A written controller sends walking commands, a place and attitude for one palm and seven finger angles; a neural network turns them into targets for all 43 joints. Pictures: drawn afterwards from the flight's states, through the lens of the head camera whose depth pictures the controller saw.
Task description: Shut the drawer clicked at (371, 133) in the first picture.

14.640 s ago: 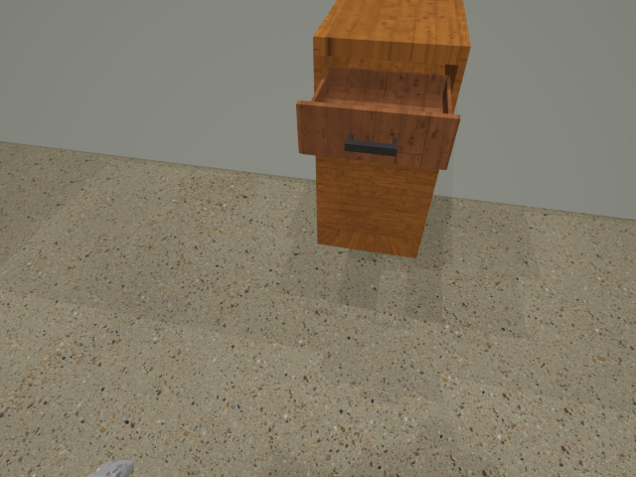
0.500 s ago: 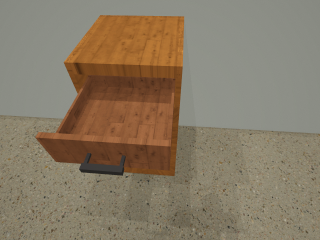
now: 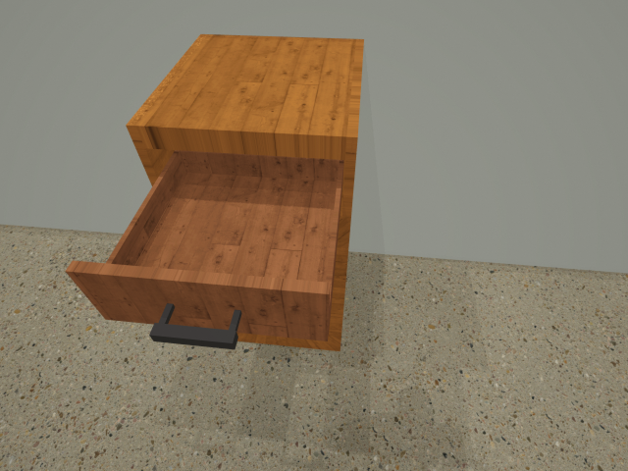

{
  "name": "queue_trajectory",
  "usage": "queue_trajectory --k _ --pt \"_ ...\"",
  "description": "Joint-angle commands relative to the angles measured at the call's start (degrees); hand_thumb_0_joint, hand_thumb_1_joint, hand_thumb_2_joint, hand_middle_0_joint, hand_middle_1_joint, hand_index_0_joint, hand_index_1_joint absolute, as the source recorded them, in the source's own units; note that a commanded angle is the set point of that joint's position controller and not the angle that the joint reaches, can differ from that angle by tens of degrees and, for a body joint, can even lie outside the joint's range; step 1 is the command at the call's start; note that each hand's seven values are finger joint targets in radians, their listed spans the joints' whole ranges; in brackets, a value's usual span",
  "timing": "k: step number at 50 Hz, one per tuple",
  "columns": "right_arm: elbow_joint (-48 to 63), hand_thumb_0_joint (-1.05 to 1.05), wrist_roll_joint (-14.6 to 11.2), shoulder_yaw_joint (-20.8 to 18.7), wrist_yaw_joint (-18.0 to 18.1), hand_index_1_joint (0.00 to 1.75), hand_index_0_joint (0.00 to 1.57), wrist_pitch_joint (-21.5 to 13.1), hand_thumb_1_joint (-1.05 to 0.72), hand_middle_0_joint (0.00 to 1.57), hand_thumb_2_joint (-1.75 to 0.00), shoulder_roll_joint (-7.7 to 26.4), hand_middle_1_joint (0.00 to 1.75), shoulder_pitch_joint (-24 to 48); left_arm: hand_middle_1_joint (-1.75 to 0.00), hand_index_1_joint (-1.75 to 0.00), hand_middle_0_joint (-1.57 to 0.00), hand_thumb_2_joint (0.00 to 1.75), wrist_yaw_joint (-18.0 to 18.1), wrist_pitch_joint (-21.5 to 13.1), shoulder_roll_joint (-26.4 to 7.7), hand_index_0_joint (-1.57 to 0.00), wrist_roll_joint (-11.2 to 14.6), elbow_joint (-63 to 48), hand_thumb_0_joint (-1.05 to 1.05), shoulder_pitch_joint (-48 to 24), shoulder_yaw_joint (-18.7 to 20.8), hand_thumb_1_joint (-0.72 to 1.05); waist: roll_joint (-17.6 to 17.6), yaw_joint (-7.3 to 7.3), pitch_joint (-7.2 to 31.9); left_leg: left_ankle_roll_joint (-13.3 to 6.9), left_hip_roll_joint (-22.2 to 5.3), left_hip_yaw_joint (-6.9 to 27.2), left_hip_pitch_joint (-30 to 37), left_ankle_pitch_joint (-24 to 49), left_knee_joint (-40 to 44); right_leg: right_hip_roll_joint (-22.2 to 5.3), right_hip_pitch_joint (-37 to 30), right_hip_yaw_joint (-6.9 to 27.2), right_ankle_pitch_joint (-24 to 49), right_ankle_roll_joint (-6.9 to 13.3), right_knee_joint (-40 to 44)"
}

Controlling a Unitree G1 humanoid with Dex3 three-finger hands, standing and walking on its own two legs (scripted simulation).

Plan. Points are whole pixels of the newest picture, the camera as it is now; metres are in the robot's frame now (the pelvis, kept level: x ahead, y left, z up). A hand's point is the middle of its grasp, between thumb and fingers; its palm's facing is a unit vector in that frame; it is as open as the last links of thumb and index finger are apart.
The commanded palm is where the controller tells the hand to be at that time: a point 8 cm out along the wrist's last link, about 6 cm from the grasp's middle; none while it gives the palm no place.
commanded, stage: raise the hand and make a fist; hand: left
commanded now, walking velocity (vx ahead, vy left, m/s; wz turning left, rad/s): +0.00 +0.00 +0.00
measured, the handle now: (198, 324) +0.32 +0.20 -0.03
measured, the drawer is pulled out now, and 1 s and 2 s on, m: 0.30 0.30 0.30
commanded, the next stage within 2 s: bring the fist close to the handle in 1.90 s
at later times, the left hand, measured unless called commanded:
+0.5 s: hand out of the picture +0.10 +0.17 -0.05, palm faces +0.06 -1.00 -0.03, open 5.5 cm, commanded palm +0.10 +0.22 -0.03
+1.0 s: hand (155, 456) +0.14 +0.18 +0.02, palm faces +0.02 -1.00 -0.07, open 3.3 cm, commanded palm +0.10 +0.23 +0.02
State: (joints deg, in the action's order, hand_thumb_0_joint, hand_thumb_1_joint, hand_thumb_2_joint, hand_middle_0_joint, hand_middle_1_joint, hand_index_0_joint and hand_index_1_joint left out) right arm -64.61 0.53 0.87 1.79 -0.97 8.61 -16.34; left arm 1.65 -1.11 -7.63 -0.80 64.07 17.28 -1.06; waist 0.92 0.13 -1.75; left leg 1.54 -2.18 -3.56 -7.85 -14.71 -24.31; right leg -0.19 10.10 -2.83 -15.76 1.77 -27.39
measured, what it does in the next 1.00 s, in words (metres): lowers itself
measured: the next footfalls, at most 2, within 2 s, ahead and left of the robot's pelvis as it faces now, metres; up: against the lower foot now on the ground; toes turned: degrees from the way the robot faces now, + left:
none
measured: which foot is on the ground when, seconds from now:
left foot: down 0.00-1.00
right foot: down 0.00-1.00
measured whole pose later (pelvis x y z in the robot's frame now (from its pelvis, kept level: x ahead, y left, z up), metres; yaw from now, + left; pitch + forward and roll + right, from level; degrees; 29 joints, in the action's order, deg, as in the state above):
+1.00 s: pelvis -0.04 +0.02 -0.06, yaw +2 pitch +8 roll -2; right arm -31.2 -2.1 -0.5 2.5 -14.0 14.6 -17.9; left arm -8.9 -20.4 -11.1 10.9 -16.0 35.5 2.9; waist 2.2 -0.8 5.1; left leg -0.5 -1.9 -0.4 -38.5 -26.9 -57.5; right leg -2.0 37.0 -5.1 -25.9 0.3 -55.2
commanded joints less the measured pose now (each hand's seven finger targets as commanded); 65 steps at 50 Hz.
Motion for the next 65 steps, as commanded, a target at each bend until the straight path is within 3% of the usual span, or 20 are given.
queue_trajectory --k 1,2,3,4,5,8,11,13,15,18,22,28,32,35,38,43,48,55,59,65 --pt "24.8 0.00 -3.0 -2.3 2.4 0.30 0.20 -9.9 -0.90 0.20 -0.90 16.7 0.30 1.4 -0.32 -0.32 -0.22 0.90 0.8 -14.9 -17.2 -0.22 12.9 -87.6 0.00 -34.5 4.0 0.90 5.5 -5.24 24.8 -3.6 2.1 2.0 7.4 12.9 -0.7 -5.2 -5.1 6.0 27.8 -0.6 0.8" --pt "21.6 0.00 -1.9 -1.2 4.4 0.30 0.20 -14.8 -0.90 0.20 -0.90 10.6 0.30 6.7 -0.34 -0.34 -0.24 0.90 3.4 -11.3 -14.3 -0.24 7.6 -71.1 0.00 -10.0 6.4 0.90 13.6 0.89 23.2 -4.2 1.5 0.1 8.0 19.4 -0.2 -1.6 -4.8 3.2 17.2 0.8 -1.4" --pt "19.0 0.00 -2.6 -2.2 4.1 0.30 0.20 -16.9 -0.90 0.20 -0.90 11.7 0.30 6.6 -0.37 -0.37 -0.26 0.90 6.2 -8.2 -9.7 -0.26 8.7 -67.3 0.00 -7.4 2.7 0.90 13.2 -0.89 17.6 -2.6 0.8 0.8 3.3 15.4 -1.2 -1.5 0.0 0.6 10.1 0.4 -0.2" --pt "18.5 0.00 -3.4 -2.1 3.5 0.30 0.20 -17.4 -0.90 0.20 -0.90 9.0 0.30 4.3 -0.39 -0.39 -0.28 0.90 5.6 -2.2 1.9 -0.28 8.3 -55.8 0.00 7.8 -3.8 0.90 5.6 -1.53 9.9 -3.3 0.1 1.5 -0.7 12.7 -1.2 -1.4 3.6 -0.5 9.5 -0.4 0.6" --pt "22.7 0.00 -3.8 -2.0 3.5 0.30 0.20 -18.4 -0.90 0.20 -0.90 11.4 0.30 5.3 -0.41 -0.41 -0.30 0.90 3.9 -3.5 2.1 -0.30 11.1 -68.5 0.00 -0.3 -5.0 0.90 3.5 -2.08 4.1 -3.3 0.4 3.4 -3.4 9.1 -1.2 -1.6 5.5 -1.2 7.7 -1.0 0.5" --pt "27.5 0.00 -2.2 -3.6 3.5 0.30 0.20 -21.4 -0.90 0.20 -0.90 12.4 0.30 5.8 -0.47 -0.47 -0.36 0.90 0.6 -10.7 1.2 -0.36 10.2 -63.7 0.00 4.6 -3.0 0.90 -11.9 -3.72 -2.4 -3.8 2.3 3.6 -11.3 -0.8 -7.2 -1.4 17.2 -1.5 -6.2 -1.9 0.8" --pt "32.5 0.00 -1.3 -4.9 1.2 0.30 0.20 -21.5 -0.90 0.20 -0.90 12.0 0.30 7.6 -0.54 -0.54 -0.42 0.90 -7.8 -20.2 1.8 -0.42 12.3 -55.3 0.00 20.4 0.4 0.90 -21.7 1.50 -1.4 -2.3 3.1 3.2 -23.8 -4.5 -13.3 -1.3 20.3 0.3 -11.7 -1.9 -4.8" --pt "35.5 0.00 -1.3 -6.1 -1.1 0.30 0.20 -20.4 -0.90 0.20 -0.90 12.3 0.30 9.2 -0.58 -0.58 -0.46 0.90 -13.9 -27.0 -2.7 -0.46 12.7 -54.6 0.00 26.6 6.6 0.90 -14.6 4.01 3.0 -1.0 3.9 1.6 -26.0 -2.0 -17.0 -1.7 17.1 1.6 -4.3 -0.8 -9.8" --pt "39.3 0.00 -1.0 -6.7 -2.4 0.30 0.20 -18.8 -0.90 0.20 -0.90 12.8 0.30 11.4 -0.62 -0.62 -0.50 0.90 -19.1 -31.8 -8.1 -0.50 11.9 -56.8 0.00 23.5 10.7 0.90 -7.9 3.51 8.1 -1.0 4.6 0.5 -28.4 0.1 -22.0 -2.5 16.6 2.8 4.1 -0.3 -15.2" --pt "43.3 0.00 -1.7 -6.5 -2.1 0.30 0.20 -15.4 -0.90 0.20 -0.90 11.4 0.30 12.3 -0.69 -0.69 -0.56 0.90 -18.2 -30.6 -10.2 -0.56 11.3 -66.5 0.00 20.0 12.6 0.90 0.6 4.88 12.7 -2.0 4.7 -0.9 -30.2 -1.0 -24.2 -2.5 17.7 3.9 1.9 0.2 -18.3" --pt "45.8 0.00 -1.8 -5.6 -0.9 0.30 0.20 -15.2 -0.90 0.20 -0.90 9.7 0.30 9.5 -0.78 -0.78 -0.64 0.90 -13.9 -33.0 -8.3 -0.64 13.4 -84.6 0.00 9.2 10.2 0.90 7.6 1.49 17.8 -2.9 3.1 1.2 -27.6 -1.2 -27.0 -0.8 22.8 3.0 -0.1 0.3 -21.6" --pt "43.4 0.00 -2.1 -3.0 0.4 0.30 0.20 -18.1 -0.90 0.20 -0.90 11.4 0.30 6.8 -0.91 -0.91 -0.76 0.90 -17.9 -35.3 -2.6 -0.76 12.6 -88.4 0.00 -1.5 -3.6 0.90 2.7 -6.81 12.8 -4.0 1.3 5.6 -30.1 -7.9 -31.2 0.2 33.9 2.6 -9.6 -0.5 -21.4" --pt "44.8 0.00 -3.3 -3.2 1.7 0.30 0.20 -17.7 -0.90 0.20 -0.90 12.4 0.30 7.0 -0.99 -0.99 -0.84 0.90 -21.0 -23.1 -7.7 -0.84 12.0 -78.3 0.00 6.7 0.1 0.90 -5.2 -3.72 11.7 -3.6 2.0 5.6 -34.9 -14.0 -28.2 -0.7 29.3 4.8 -20.6 -1.3 -15.7" --pt "46.8 0.00 -4.0 -3.2 2.2 0.30 0.20 -15.1 -0.90 0.20 -0.90 11.4 0.30 10.0 -1.06 -1.06 -0.90 0.90 -18.4 -13.9 -12.4 -0.90 12.5 -78.8 0.00 12.6 9.0 0.90 -3.9 1.71 16.7 -3.2 2.7 4.8 -32.0 -10.9 -24.3 -1.5 22.3 3.6 -18.4 -1.1 -15.9" --pt "47.4 0.00 -3.7 -2.5 2.6 0.30 0.20 -13.6 -0.90 0.20 -0.90 9.2 0.30 12.0 -1.12 -1.12 -0.96 0.90 -12.1 -11.2 -10.0 -0.96 15.1 -86.1 0.00 14.3 12.0 0.90 -3.5 3.84 18.3 -2.8 2.5 4.4 -29.1 -6.3 -22.3 -0.9 17.7 0.8 -11.1 -0.9 -17.3" --pt "45.0 0.00 -2.5 -2.8 1.5 0.30 0.20 -15.0 -0.90 0.20 -0.90 8.9 0.30 8.1 -1.23 -1.23 -1.06 0.90 -6.5 -19.3 -9.2 -1.06 12.7 -92.6 0.00 14.4 10.0 0.90 -2.3 1.61 14.5 -2.8 1.5 4.3 -28.0 -1.4 -22.0 -0.1 20.5 -1.1 -4.5 -0.6 -19.0" --pt "44.8 0.00 -2.8 -2.7 0.4 0.30 0.20 -18.2 -0.90 0.20 -0.90 11.0 0.30 6.9 -1.34 -1.34 -1.16 0.90 -13.2 -23.3 -3.7 -1.16 11.5 -91.6 0.00 14.4 -2.2 0.90 0.3 -3.25 9.2 -3.2 1.5 4.9 -27.6 -7.1 -23.1 -0.5 26.2 -0.2 -10.1 -1.1 -17.1" --pt "45.9 0.00 -3.2 -3.7 1.4 0.30 0.20 -17.2 -0.90 0.20 -0.90 10.4 0.30 6.5 -1.49 -1.49 -1.30 0.90 -10.8 -18.5 -10.5 -1.30 11.7 -95.5 0.00 18.0 8.5 0.90 -0.3 0.79 15.5 -3.0 1.6 5.1 -23.9 -3.9 -20.4 -0.1 20.6 -1.6 -6.1 -0.8 -17.7" --pt "46.2 0.00 -3.2 -2.9 1.1 0.30 0.20 -15.9 -0.90 0.20 -0.90 9.4 0.30 6.5 -1.58 -1.58 -1.38 0.90 -8.4 -17.4 -7.3 -1.38 12.7 -97.6 0.00 18.9 7.3 0.90 1.3 1.00 14.3 -2.7 1.4 4.8 -21.5 1.5 -19.6 0.2 18.7 -2.8 0.3 -0.7 -17.9" --pt "46.5 0.00 -3.2 -2.2 0.1 0.30 0.20 -16.4 -0.90 0.20 -0.90 10.4 0.30 6.7 -1.60 -1.60 -1.40 0.90 -13.3 -14.3 -6.0 -1.40 11.4 -97.6 0.00 19.0 0.9 0.90 1.7 -1.11 10.2 -3.1 1.1 5.0 -20.6 3.6 -19.5 0.1 18.6 -2.4 4.0 -1.1 -15.9"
